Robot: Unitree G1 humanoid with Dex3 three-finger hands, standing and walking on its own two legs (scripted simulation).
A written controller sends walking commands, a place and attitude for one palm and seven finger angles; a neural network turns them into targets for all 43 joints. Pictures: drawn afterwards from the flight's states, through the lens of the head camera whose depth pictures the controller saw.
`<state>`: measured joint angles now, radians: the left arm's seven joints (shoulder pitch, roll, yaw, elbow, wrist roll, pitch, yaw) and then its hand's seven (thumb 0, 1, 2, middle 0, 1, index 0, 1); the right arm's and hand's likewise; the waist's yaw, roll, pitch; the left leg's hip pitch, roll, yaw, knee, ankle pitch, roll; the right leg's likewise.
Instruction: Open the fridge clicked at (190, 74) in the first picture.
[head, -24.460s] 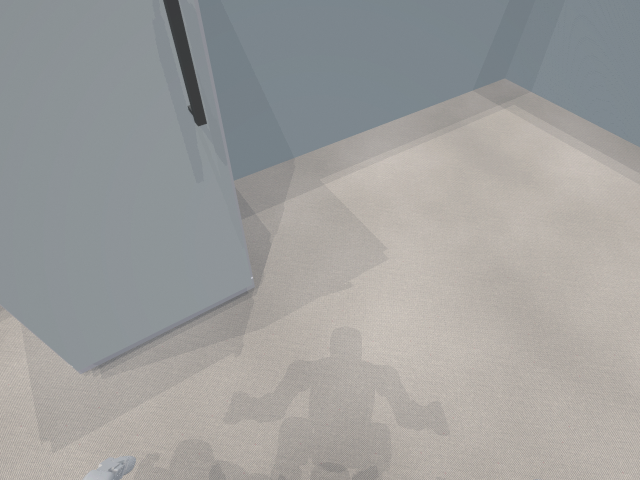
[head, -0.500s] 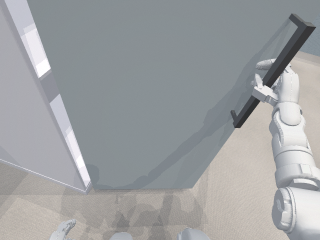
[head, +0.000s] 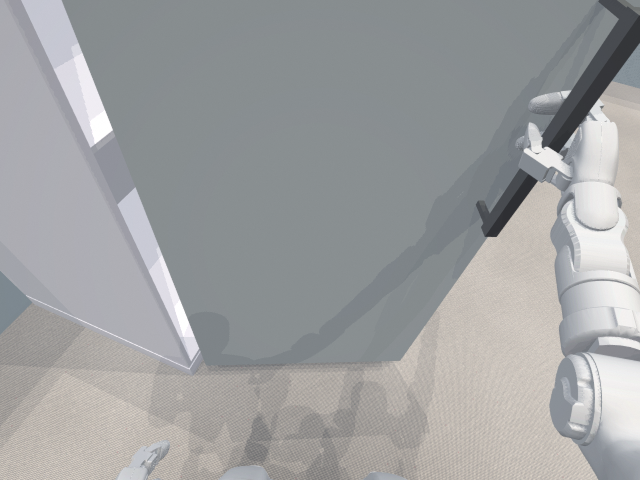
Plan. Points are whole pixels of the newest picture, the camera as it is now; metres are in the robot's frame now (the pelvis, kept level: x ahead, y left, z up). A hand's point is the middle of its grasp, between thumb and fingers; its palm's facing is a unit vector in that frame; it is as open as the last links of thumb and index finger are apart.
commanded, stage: loosen the grip on the handle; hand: right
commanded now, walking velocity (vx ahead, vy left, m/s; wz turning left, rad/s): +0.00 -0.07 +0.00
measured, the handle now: (538, 139) +0.50 -0.21 +0.19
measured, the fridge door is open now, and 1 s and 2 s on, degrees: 65 63 63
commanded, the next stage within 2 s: slip the hand off the handle in 0.66 s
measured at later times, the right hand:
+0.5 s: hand (527, 163) +0.47 -0.20 +0.17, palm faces +0.22 +0.95 -0.22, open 12.7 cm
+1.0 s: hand (556, 173) +0.48 -0.25 +0.16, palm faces +0.26 +0.94 -0.21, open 14.6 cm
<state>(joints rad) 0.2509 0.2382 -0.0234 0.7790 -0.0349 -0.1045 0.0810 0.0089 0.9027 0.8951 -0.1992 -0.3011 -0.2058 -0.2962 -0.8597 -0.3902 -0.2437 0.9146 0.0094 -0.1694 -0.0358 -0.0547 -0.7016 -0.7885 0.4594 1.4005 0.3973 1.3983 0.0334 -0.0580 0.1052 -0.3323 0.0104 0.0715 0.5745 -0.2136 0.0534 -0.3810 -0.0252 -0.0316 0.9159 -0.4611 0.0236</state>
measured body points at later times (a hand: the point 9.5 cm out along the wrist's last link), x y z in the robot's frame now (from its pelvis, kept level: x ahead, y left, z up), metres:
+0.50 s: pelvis -0.01 -0.03 +0.00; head +0.02 -0.04 +0.45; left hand +0.06 +0.22 -0.11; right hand +0.46 -0.25 +0.18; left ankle +0.06 +0.09 -0.73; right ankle +0.01 -0.14 -0.73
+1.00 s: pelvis +0.02 -0.03 +0.00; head +0.06 -0.03 +0.45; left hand +0.11 +0.24 -0.10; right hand +0.46 -0.30 +0.17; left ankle +0.06 +0.09 -0.73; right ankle +0.01 -0.14 -0.73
